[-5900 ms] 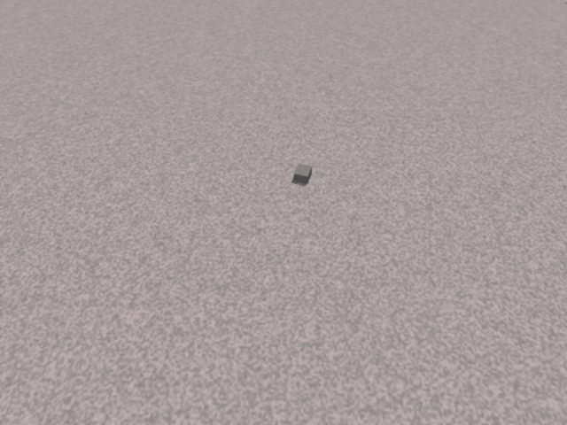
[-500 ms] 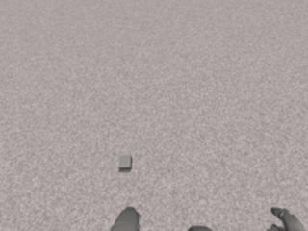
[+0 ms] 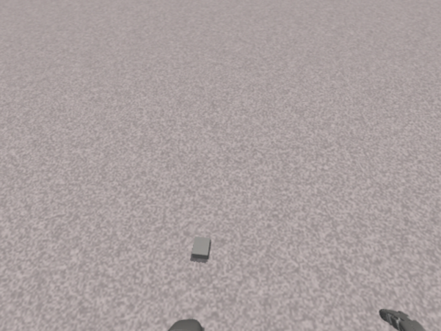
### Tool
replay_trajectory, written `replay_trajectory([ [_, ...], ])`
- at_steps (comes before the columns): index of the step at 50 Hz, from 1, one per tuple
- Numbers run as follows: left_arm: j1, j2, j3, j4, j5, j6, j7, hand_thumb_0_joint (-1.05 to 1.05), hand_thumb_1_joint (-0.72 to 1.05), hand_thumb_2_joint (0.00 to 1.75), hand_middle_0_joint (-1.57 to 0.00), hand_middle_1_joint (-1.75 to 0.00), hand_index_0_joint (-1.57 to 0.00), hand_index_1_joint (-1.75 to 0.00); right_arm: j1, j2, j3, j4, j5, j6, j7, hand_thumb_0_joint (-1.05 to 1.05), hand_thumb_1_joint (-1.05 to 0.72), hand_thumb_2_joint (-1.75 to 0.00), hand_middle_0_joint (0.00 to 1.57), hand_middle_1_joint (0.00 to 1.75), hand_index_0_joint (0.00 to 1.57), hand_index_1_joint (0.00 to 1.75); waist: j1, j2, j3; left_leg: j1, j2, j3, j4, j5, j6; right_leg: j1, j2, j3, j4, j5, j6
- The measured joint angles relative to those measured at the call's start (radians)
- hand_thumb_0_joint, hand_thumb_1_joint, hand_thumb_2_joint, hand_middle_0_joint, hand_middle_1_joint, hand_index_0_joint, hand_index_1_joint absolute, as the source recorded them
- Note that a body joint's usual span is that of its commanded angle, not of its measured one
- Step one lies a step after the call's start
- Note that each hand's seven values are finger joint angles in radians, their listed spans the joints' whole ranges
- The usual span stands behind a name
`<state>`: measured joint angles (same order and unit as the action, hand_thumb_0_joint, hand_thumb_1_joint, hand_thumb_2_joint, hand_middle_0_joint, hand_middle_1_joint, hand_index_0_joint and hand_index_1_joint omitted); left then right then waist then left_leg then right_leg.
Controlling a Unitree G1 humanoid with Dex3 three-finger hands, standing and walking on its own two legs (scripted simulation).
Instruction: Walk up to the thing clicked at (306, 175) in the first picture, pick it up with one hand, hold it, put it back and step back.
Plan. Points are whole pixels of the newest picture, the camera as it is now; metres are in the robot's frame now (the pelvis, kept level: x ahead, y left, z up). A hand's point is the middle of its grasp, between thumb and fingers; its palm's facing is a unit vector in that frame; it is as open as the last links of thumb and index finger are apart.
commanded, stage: walk up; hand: left
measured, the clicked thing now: (201, 247) +0.55 +0.14 -0.74
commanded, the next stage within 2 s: none
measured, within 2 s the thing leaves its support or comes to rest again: neither
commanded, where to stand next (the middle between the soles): +0.10 -0.02 m, yaw -5 degrees
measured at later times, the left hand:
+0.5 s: hand out of the picture +0.07 +0.29 -0.17, palm faces -0.17 -0.91 -0.38, open 7.4 cm
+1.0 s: hand out of the picture +0.12 +0.22 -0.15, palm faces -0.14 -0.93 -0.33, open 7.4 cm
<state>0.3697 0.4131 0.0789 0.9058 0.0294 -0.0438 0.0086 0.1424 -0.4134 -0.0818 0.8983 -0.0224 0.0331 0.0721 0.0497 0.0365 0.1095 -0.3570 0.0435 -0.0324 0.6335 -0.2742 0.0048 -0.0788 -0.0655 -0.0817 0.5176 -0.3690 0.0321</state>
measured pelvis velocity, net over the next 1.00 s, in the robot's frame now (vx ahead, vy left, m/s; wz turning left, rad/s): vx -0.01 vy -0.02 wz -0.12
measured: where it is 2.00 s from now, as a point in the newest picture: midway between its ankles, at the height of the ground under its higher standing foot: outside the picture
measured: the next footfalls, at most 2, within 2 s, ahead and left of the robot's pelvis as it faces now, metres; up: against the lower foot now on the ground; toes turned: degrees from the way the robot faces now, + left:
left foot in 0.02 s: +0.13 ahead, +0.13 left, +0.00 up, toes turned +0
right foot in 0.54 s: +0.02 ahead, -0.14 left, +0.00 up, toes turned -8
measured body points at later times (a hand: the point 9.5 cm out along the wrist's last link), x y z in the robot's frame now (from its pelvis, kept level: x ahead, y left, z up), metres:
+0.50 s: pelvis +0.00 +0.02 -0.01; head +0.05 +0.03 +0.44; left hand +0.08 +0.34 -0.14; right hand +0.06 -0.33 -0.10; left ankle +0.09 +0.13 -0.73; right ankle -0.01 -0.14 -0.71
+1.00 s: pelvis -0.01 -0.02 +0.00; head +0.00 -0.01 +0.45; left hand +0.13 +0.27 -0.12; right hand -0.01 -0.33 -0.12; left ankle +0.00 +0.08 -0.73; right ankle -0.02 -0.13 -0.71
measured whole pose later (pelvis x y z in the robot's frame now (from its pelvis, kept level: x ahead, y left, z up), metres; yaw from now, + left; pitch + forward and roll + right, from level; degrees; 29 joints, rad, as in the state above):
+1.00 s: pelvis -0.01 -0.02 +0.00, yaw -7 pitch -2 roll +1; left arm 0.20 0.36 0.03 0.90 0.01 0.01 -0.02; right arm 0.28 -0.36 -0.03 0.95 -0.03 -0.03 0.02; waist -0.03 -0.03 0.05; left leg -0.21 -0.04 0.02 0.57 -0.32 0.05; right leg -0.33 0.00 0.01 0.80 -0.50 -0.02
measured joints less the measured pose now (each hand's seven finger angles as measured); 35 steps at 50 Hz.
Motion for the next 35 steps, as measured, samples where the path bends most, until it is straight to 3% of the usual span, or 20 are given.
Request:
replay_trajectory([
  [1, -0.005, 0.008, -0.002, -0.001, -0.003, 0.008, -0.001, 0.00, 0.90, 0.90, -0.21, -0.30, -0.21, -0.30, -0.006, 0.001, -0.001, -0.003, 0.003, -0.013, -0.006, 0.01, -0.91, -0.90, 0.21, 0.30, 0.20, 0.30, 0.001, -0.011, 0.002, 0.016, -0.006, 0.011, -0.037, 0.073, -0.002, -0.023, -0.013, 0.005, 0.060, -0.032, -0.001],
  [2, -0.020, 0.015, -0.002, 0.002, -0.008, 0.020, 0.000, 0.00, 0.90, 0.90, -0.21, -0.30, -0.21, -0.30, -0.017, 0.011, -0.001, -0.004, 0.002, -0.025, -0.017, 0.01, -0.91, -0.90, 0.20, 0.30, 0.20, 0.30, 0.005, -0.039, 0.016, 0.015, -0.026, 0.029, -0.019, 0.085, -0.002, -0.055, -0.035, 0.033, 0.140, -0.060, -0.021],
  [4, -0.045, 0.014, -0.008, 0.009, -0.019, 0.046, 0.005, 0.00, 0.90, 0.90, -0.21, -0.30, -0.21, -0.30, -0.030, 0.031, 0.013, -0.009, 0.000, -0.042, -0.037, 0.01, -0.91, -0.90, 0.20, 0.30, 0.20, 0.30, 0.005, -0.063, 0.027, 0.005, -0.037, 0.048, 0.026, 0.049, 0.008, -0.127, -0.003, 0.131, 0.293, -0.125, -0.046],
  [7, -0.066, 0.016, -0.022, 0.026, -0.029, 0.068, -0.002, 0.00, 0.90, 0.90, -0.20, -0.30, -0.20, -0.30, -0.039, 0.072, 0.038, -0.007, 0.004, -0.044, -0.047, 0.01, -0.91, -0.90, 0.21, 0.30, 0.20, 0.30, -0.010, -0.092, 0.019, 0.021, -0.037, 0.058, 0.006, 0.043, 0.021, -0.214, 0.050, 0.193, 0.440, -0.133, -0.065],
  [11, -0.069, 0.014, -0.021, 0.042, -0.030, 0.081, -0.015, 0.00, 0.90, 0.90, -0.21, -0.30, -0.20, -0.30, -0.030, 0.103, 0.057, -0.015, 0.011, -0.056, -0.053, 0.01, -0.91, -0.90, 0.21, 0.30, 0.21, 0.30, -0.019, -0.119, 0.009, 0.053, -0.027, 0.082, -0.050, 0.061, 0.027, -0.289, 0.080, 0.220, 0.511, -0.077, -0.054],
  [16, -0.082, 0.013, -0.009, 0.036, -0.019, 0.103, -0.021, 0.00, 0.90, 0.90, -0.21, -0.30, -0.21, -0.30, -0.008, 0.090, 0.046, -0.021, 0.012, -0.062, -0.073, 0.01, -0.90, -0.90, 0.21, 0.30, 0.21, 0.30, -0.025, -0.119, 0.026, 0.061, -0.010, 0.100, -0.078, 0.073, 0.029, -0.339, 0.092, 0.237, 0.550, -0.043, -0.029],
  [21, -0.090, 0.019, -0.004, 0.021, -0.015, 0.110, -0.026, 0.00, 0.90, 0.90, -0.21, -0.30, -0.21, -0.30, 0.004, 0.050, 0.026, -0.028, 0.010, -0.052, -0.084, 0.01, -0.90, -0.90, 0.21, 0.30, 0.21, 0.30, -0.034, -0.108, 0.050, 0.035, 0.012, 0.125, -0.057, 0.068, 0.021, -0.340, 0.076, 0.228, 0.482, -0.047, -0.020],
  [25, -0.097, 0.018, -0.005, 0.013, -0.011, 0.102, -0.031, 0.00, 0.90, 0.90, -0.21, -0.30, -0.21, -0.30, 0.011, 0.011, 0.014, -0.040, 0.004, -0.035, -0.083, 0.01, -0.90, -0.90, 0.21, 0.30, 0.21, 0.30, -0.047, -0.083, 0.056, -0.008, 0.038, 0.142, 0.011, 0.039, 0.010, -0.293, 0.047, 0.165, 0.349, -0.069, -0.026],
  [27, -0.097, 0.018, -0.002, 0.008, -0.008, 0.092, -0.033, 0.00, 0.90, 0.90, -0.21, -0.30, -0.21, -0.30, 0.013, -0.006, 0.012, -0.045, 0.004, -0.023, -0.080, 0.01, -0.90, -0.90, 0.21, 0.30, 0.21, 0.30, -0.050, -0.067, 0.050, -0.037, 0.056, 0.149, 0.066, 0.015, -0.001, -0.242, 0.043, 0.126, 0.238, -0.033, -0.035],
  [29, -0.118, -0.008, 0.003, 0.014, 0.002, 0.083, -0.030, 0.00, 0.90, 0.90, -0.21, -0.30, -0.20, -0.30, 0.011, -0.030, 0.006, -0.040, 0.008, -0.011, -0.082, 0.01, -0.90, -0.90, 0.21, 0.30, 0.21, 0.30, -0.061, 0.002, 0.067, -0.059, 0.102, 0.115, 0.129, -0.012, 0.000, -0.213, 0.085, 0.089, 0.207, -0.012, -0.030],
  [30, -0.122, -0.018, 0.002, 0.007, 0.009, 0.080, -0.031, 0.00, 0.90, 0.90, -0.20, -0.30, -0.20, -0.30, 0.017, -0.033, 0.005, -0.034, 0.013, -0.004, -0.086, 0.01, -0.91, -0.90, 0.21, 0.30, 0.21, 0.30, -0.067, 0.021, 0.066, -0.070, 0.097, 0.087, 0.161, -0.067, 0.009, -0.210, 0.093, 0.078, 0.210, -0.012, -0.034],
  [32, -0.125, -0.024, -0.005, -0.013, 0.015, 0.076, -0.034, 0.00, 0.90, 0.90, -0.21, -0.30, -0.21, -0.30, 0.027, -0.018, 0.011, -0.013, 0.020, 0.006, -0.099, 0.01, -0.91, -0.90, 0.21, 0.30, 0.21, 0.30, -0.050, 0.001, 0.050, -0.089, 0.025, 0.038, 0.263, -0.212, 0.016, -0.225, 0.078, 0.101, 0.224, -0.014, -0.044],
  [35, -0.143, -0.039, -0.010, -0.036, 0.012, 0.079, -0.030, 0.00, 0.90, 0.90, -0.21, -0.30, -0.21, -0.30, 0.039, -0.003, 0.025, 0.010, 0.037, -0.001, -0.106, 0.01, -0.91, -0.90, 0.21, 0.30, 0.20, 0.30, -0.040, -0.011, 0.038, -0.098, -0.051, -0.007, 0.390, -0.251, 0.020, -0.226, 0.067, 0.122, 0.191, 0.013, -0.053],
])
